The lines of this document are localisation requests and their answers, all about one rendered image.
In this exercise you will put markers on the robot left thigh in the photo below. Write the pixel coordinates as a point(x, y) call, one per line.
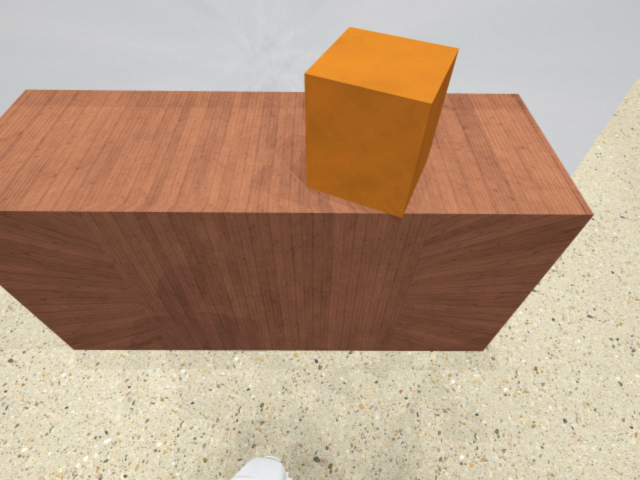
point(262, 469)

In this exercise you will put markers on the carton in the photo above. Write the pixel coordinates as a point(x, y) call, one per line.
point(372, 105)

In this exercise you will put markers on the pedestal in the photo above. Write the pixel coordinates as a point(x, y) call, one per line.
point(181, 220)

